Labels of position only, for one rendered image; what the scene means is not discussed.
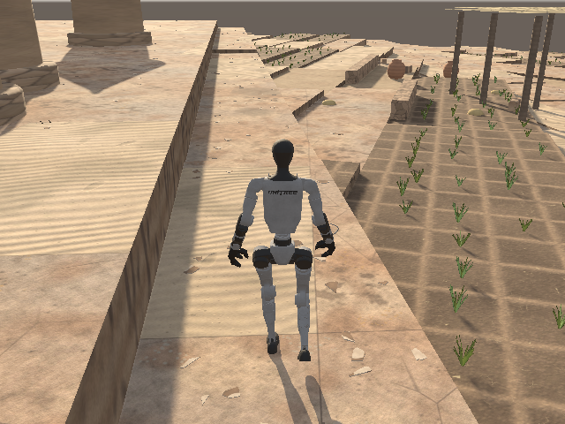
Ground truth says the robot left forearm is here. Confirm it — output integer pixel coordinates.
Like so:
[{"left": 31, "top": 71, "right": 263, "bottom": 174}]
[{"left": 230, "top": 213, "right": 248, "bottom": 250}]

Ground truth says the left robot upper arm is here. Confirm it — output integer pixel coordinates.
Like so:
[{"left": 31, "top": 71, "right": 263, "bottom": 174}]
[{"left": 240, "top": 178, "right": 265, "bottom": 227}]

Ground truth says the right robot hand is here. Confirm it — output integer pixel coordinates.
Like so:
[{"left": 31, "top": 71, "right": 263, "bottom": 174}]
[{"left": 315, "top": 240, "right": 335, "bottom": 257}]

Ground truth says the robot left thigh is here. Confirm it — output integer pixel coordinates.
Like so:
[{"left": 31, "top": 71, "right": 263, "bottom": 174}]
[{"left": 252, "top": 246, "right": 276, "bottom": 301}]

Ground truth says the right robot upper arm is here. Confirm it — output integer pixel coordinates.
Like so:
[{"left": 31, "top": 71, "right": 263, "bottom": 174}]
[{"left": 301, "top": 178, "right": 326, "bottom": 226}]

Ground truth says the robot thigh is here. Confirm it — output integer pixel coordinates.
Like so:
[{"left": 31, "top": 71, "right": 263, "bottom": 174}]
[
  {"left": 252, "top": 246, "right": 276, "bottom": 301},
  {"left": 295, "top": 246, "right": 313, "bottom": 307}
]

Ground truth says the left robot hand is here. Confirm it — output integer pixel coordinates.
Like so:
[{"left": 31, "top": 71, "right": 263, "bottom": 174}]
[{"left": 228, "top": 247, "right": 249, "bottom": 267}]

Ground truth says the robot right thigh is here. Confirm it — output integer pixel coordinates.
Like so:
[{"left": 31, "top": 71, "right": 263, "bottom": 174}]
[{"left": 295, "top": 246, "right": 313, "bottom": 307}]

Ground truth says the robot right forearm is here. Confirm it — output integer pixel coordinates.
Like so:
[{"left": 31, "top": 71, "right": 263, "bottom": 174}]
[{"left": 317, "top": 212, "right": 334, "bottom": 244}]

